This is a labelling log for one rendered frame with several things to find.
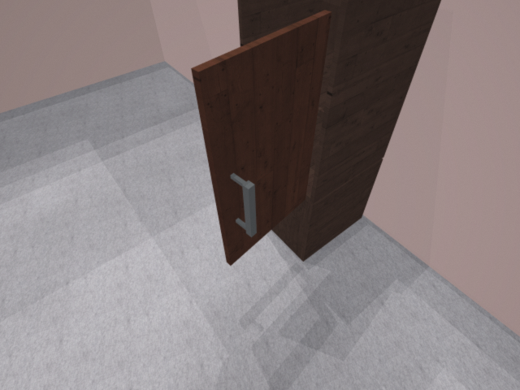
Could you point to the cupboard door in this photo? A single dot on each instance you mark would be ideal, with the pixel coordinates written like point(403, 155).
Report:
point(258, 106)

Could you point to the handle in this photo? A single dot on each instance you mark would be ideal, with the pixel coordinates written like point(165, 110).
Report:
point(249, 205)

